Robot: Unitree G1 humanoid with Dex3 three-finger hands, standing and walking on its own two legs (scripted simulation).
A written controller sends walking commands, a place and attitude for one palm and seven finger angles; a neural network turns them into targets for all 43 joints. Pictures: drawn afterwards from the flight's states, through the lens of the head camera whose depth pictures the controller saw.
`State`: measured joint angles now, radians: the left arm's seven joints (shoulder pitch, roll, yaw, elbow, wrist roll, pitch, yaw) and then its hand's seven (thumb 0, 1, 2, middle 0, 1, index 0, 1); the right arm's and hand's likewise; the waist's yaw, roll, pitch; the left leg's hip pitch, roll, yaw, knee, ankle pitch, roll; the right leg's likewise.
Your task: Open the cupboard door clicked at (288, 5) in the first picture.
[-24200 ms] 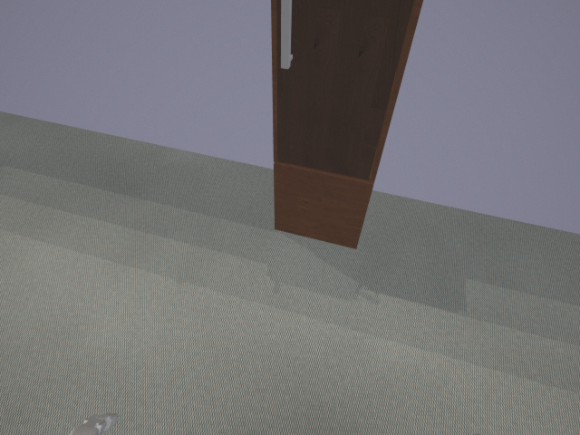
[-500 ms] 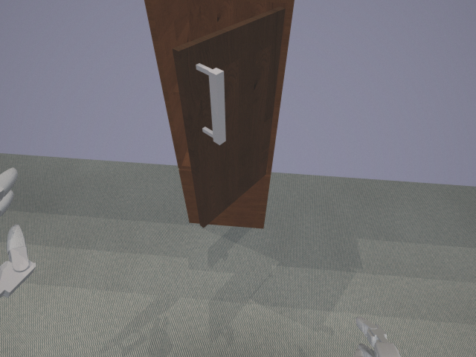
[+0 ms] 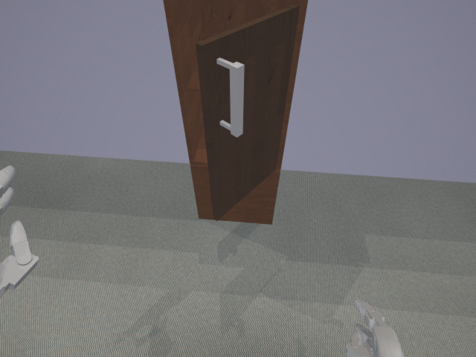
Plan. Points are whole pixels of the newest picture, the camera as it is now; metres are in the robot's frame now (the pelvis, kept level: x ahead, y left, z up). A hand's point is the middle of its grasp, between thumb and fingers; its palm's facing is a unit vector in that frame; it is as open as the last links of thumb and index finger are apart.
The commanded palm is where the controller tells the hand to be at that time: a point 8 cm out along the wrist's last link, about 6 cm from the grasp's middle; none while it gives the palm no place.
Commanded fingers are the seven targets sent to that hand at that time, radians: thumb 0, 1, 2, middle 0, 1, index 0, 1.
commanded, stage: stop stepping back and stand still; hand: left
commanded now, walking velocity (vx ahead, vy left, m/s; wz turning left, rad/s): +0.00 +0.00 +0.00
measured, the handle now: (229, 99) +0.62 +0.06 +0.12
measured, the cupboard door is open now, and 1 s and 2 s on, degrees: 53 53 53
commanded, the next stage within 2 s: let the arm hang, fingers relaxed in 0.30 s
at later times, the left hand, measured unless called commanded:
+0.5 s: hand (68, 294) +0.20 +0.28 +0.04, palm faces +0.19 -0.84 -0.51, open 7.4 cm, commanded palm none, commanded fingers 0.00 0.90 0.90 -0.20 -0.30 -0.20 -0.30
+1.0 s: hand out of the picture -0.02 +0.22 -0.16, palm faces +0.05 -0.95 -0.32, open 7.3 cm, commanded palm none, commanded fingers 0.00 0.90 0.90 -0.20 -0.30 -0.20 -0.30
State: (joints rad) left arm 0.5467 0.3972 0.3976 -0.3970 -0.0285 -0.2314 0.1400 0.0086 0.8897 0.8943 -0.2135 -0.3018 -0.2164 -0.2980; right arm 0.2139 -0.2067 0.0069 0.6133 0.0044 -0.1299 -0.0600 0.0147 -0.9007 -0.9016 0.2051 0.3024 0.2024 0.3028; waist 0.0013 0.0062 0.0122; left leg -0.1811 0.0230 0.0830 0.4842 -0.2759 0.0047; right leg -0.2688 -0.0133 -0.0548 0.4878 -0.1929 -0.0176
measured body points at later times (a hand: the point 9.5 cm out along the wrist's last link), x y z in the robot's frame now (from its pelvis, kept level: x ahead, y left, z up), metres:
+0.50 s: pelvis -0.02 +0.01 -0.01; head +0.00 -0.01 +0.44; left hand +0.18 +0.32 +0.07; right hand +0.14 -0.24 -0.12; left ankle -0.01 +0.11 -0.74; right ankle +0.05 -0.10 -0.74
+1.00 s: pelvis -0.02 -0.02 +0.00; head +0.00 -0.02 +0.45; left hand -0.02 +0.27 -0.14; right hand -0.01 -0.28 -0.15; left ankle -0.01 +0.11 -0.74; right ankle +0.04 -0.10 -0.74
